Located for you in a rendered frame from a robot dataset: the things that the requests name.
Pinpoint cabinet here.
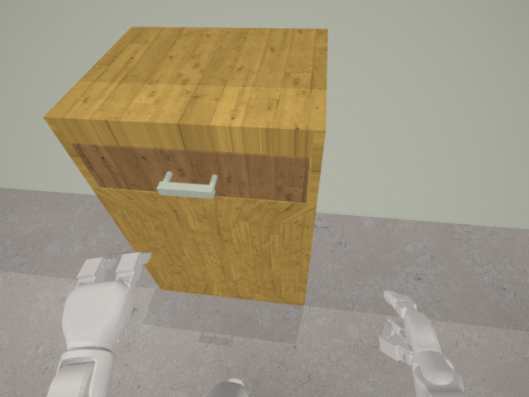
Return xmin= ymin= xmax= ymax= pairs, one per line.
xmin=44 ymin=26 xmax=328 ymax=306

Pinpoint right robot hand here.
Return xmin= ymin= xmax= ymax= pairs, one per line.
xmin=379 ymin=289 xmax=442 ymax=366

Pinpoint drawer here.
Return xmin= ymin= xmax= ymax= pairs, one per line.
xmin=72 ymin=143 xmax=310 ymax=203

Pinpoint robot left shin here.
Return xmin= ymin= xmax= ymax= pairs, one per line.
xmin=229 ymin=378 xmax=244 ymax=386

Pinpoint left robot forearm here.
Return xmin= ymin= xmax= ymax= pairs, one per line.
xmin=46 ymin=347 xmax=116 ymax=397

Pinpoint handle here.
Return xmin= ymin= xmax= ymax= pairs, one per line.
xmin=157 ymin=171 xmax=217 ymax=199

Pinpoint left robot hand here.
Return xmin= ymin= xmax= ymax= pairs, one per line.
xmin=62 ymin=252 xmax=151 ymax=350

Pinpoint right robot forearm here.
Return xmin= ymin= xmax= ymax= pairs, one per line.
xmin=412 ymin=351 xmax=468 ymax=397

